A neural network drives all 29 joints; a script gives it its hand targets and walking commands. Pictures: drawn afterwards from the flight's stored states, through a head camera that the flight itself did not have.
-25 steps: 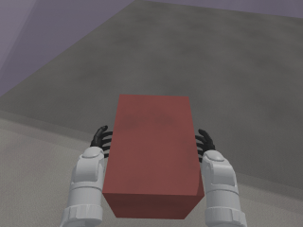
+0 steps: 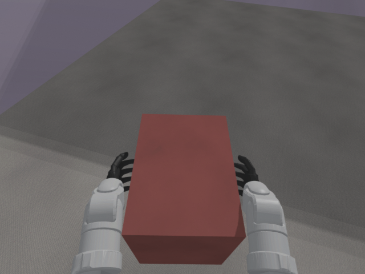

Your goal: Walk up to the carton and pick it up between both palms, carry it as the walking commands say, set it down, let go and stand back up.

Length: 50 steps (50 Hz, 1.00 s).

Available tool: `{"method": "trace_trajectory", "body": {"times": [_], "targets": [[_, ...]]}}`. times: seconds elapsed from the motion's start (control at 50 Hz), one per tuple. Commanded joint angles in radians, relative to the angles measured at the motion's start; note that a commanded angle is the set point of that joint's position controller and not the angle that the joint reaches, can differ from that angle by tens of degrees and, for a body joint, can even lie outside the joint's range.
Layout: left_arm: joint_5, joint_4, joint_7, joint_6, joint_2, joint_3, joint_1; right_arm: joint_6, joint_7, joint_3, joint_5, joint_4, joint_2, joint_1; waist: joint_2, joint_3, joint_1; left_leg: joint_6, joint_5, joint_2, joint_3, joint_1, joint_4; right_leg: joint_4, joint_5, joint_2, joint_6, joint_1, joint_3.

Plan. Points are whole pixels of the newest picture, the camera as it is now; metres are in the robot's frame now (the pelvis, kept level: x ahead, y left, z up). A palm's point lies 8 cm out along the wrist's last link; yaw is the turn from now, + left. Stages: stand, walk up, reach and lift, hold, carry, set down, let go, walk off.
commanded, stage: reach and lift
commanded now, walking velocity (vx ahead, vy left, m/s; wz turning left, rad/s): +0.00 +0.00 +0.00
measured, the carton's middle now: (182, 190) +0.32 +0.00 -0.03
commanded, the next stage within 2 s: hold in 0.48 s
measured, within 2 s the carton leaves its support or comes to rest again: neither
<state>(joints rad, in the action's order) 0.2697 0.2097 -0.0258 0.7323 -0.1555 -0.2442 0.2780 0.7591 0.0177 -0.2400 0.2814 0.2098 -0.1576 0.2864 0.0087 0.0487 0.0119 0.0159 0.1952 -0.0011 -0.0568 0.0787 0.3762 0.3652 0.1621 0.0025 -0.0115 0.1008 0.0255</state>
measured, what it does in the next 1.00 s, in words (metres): stands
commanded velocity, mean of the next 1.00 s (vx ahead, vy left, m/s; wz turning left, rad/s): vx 0.00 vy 0.00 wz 0.00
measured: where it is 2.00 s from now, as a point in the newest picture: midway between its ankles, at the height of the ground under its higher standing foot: outside the picture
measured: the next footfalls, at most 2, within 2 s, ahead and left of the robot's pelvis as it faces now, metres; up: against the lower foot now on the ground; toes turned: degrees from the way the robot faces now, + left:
left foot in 1.78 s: +0.21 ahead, +0.11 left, +0.00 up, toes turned +8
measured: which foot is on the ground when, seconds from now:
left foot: down 0.00-1.00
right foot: down 0.00-1.00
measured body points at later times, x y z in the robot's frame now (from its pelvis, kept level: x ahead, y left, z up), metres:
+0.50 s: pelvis +0.00 +0.00 +0.00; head -0.03 +0.00 +0.45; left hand +0.29 +0.16 +0.04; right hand +0.29 -0.15 +0.03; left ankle +0.01 +0.13 -0.75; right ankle +0.03 -0.13 -0.75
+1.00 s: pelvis -0.01 +0.00 +0.00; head -0.04 +0.00 +0.45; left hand +0.29 +0.15 +0.04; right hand +0.29 -0.15 +0.03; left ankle +0.01 +0.13 -0.75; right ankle +0.03 -0.13 -0.75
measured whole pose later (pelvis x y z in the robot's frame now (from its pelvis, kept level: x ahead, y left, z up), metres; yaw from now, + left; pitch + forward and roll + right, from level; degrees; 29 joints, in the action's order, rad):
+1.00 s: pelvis -0.01 +0.00 +0.00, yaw +0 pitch -7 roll +0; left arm 0.26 0.17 -0.02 0.76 -0.15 -0.21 0.24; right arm 0.78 0.02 -0.21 0.27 0.18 -0.15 0.25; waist 0.01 0.05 0.00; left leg 0.01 0.19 0.00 -0.06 0.08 0.39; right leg 0.38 0.16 0.00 -0.01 0.10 0.03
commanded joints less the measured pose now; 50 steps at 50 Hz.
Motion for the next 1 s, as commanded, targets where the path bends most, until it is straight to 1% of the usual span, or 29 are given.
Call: {"method": "trace_trajectory", "body": {"times": [0.0,0.24,0.44,0.74,0.98], "targets": [[-0.244,-0.056,-0.218,-0.029,-0.849,0.555,0.491,-0.05,0.212,0.56,-0.26,-0.078,-0.875,0.517,-0.012,-0.303,-0.001,-0.014,-0.158,0.103,-0.004,0.007,-0.057,-0.036,-0.137,-0.094,0.002,-0.158,0.03],[-0.253,-0.108,-0.213,-0.018,-0.848,0.581,0.434,-0.042,0.208,0.578,-0.269,-0.124,-0.857,0.459,-0.003,-0.296,-0.011,-0.012,-0.18,0.102,-0.011,-0.001,-0.062,-0.037,-0.163,-0.1,0.005,-0.167,0.026],[-0.257,-0.129,-0.206,-0.01,-0.858,0.592,0.404,-0.035,0.212,0.586,-0.276,-0.15,-0.841,0.442,0.003,-0.281,-0.017,-0.013,-0.16,0.098,-0.016,0.005,-0.066,-0.034,-0.14,-0.103,0.009,-0.156,0.024],[-0.256,-0.108,-0.21,-0.009,-0.869,0.58,0.435,-0.03,0.222,0.577,-0.272,-0.13,-0.852,0.472,-0.004,-0.263,-0.014,-0.018,-0.077,0.099,-0.011,0.032,-0.066,-0.032,-0.056,-0.096,0.009,-0.13,0.026],[-0.258,-0.11,-0.215,-0.009,-0.868,0.58,0.444,-0.03,0.223,0.577,-0.269,-0.123,-0.86,0.474,-0.01,-0.271,-0.012,-0.02,-0.077,0.102,-0.008,0.029,-0.065,-0.036,-0.058,-0.092,0.007,-0.133,0.029]]}}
